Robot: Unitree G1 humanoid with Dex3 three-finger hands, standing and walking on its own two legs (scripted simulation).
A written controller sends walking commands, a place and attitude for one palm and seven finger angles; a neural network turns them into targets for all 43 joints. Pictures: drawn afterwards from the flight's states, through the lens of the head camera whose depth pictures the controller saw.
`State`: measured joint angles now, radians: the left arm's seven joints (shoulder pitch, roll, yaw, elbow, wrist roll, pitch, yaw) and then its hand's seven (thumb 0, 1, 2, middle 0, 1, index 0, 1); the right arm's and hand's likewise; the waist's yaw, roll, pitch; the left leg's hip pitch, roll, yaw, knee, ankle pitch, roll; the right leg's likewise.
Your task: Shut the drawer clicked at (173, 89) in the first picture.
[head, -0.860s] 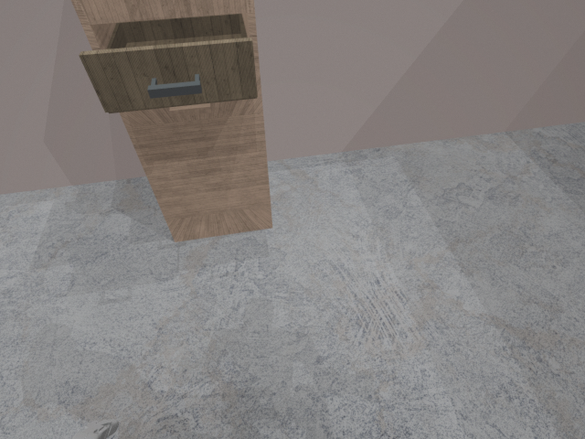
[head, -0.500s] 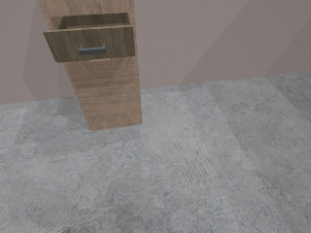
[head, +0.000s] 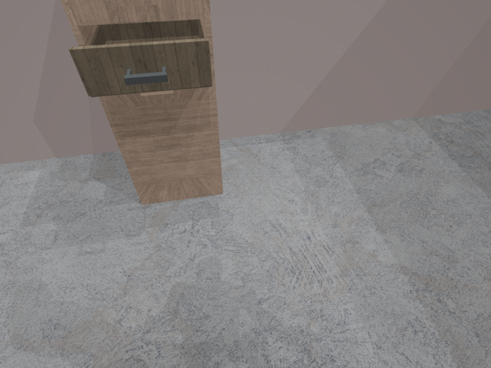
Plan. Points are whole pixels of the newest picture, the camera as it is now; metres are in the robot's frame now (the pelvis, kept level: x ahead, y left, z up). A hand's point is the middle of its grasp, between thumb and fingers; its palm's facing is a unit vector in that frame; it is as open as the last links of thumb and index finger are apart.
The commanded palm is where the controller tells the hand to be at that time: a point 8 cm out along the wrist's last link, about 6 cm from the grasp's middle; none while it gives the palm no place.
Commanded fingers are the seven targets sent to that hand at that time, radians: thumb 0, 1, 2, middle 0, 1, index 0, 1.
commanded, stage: stand and wait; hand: left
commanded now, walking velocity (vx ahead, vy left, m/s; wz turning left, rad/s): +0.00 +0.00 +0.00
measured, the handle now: (146, 74) +0.86 +0.35 +0.04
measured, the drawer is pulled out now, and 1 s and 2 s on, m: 0.17 0.17 0.17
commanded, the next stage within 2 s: look at it before walking up in 0.18 s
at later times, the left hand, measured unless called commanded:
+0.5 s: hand out of the picture +0.07 +0.25 -0.16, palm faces -0.03 -0.94 -0.33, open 7.4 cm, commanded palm none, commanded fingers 0.00 0.90 0.90 -0.20 -0.30 -0.20 -0.30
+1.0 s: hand out of the picture +0.07 +0.25 -0.16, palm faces -0.02 -0.95 -0.32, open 7.4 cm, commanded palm none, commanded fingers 0.00 0.90 0.90 -0.20 -0.30 -0.20 -0.30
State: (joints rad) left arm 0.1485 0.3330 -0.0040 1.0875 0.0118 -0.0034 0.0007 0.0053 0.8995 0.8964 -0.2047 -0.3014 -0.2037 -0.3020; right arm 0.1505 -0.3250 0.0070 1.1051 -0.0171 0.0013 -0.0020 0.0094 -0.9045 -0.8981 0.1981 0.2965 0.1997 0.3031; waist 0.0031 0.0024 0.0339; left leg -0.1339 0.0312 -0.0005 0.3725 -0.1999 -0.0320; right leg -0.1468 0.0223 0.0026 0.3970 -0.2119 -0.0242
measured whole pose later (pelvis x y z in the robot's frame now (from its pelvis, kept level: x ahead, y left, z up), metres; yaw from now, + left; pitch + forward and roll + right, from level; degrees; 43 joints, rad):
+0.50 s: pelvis +0.00 +0.01 +0.00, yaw +0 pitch -2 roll +0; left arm 0.14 0.33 -0.01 1.09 0.01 -0.01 0.00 0.00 0.90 0.90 -0.20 -0.30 -0.20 -0.30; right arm 0.13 -0.32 0.01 1.11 -0.01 -0.01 0.00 0.01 -0.90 -0.90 0.20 0.30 0.20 0.30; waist 0.00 -0.01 0.03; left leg -0.13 0.02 0.01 0.36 -0.20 -0.02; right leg -0.15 0.01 0.01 0.38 -0.20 -0.01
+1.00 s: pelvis +0.01 +0.01 +0.00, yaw -1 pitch -2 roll +0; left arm 0.17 0.31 0.00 1.09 0.02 0.00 0.01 0.00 0.90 0.90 -0.20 -0.30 -0.20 -0.30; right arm 0.14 -0.31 0.01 1.11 -0.02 0.00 0.00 0.01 -0.91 -0.90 0.20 0.30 0.20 0.30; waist 0.01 0.00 0.01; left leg -0.13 0.03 0.02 0.38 -0.22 -0.02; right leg -0.14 0.02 0.03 0.40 -0.22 -0.01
